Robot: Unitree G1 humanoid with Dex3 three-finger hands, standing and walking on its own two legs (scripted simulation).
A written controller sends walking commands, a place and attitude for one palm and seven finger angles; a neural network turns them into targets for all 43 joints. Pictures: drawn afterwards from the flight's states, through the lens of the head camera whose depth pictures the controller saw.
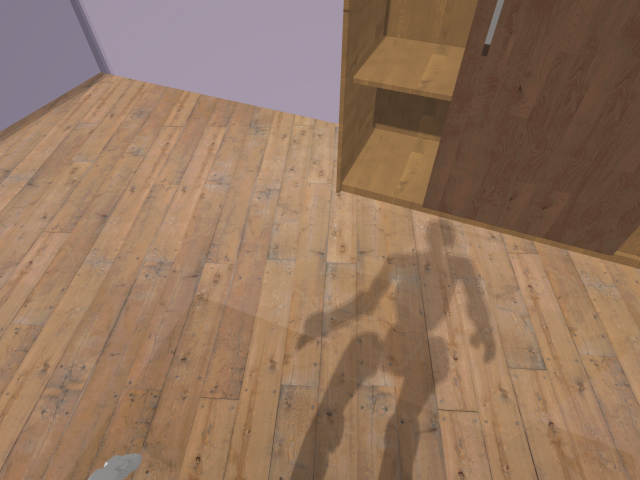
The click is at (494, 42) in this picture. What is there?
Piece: wardrobe's sliding door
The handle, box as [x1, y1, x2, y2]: [485, 0, 503, 44]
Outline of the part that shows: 503,0 497,1 485,43 490,43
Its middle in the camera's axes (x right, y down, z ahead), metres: +0.50 -0.69 +1.02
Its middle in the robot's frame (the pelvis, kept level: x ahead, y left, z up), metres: +1.28 -0.42 +0.17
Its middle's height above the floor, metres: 0.94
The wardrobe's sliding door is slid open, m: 0.39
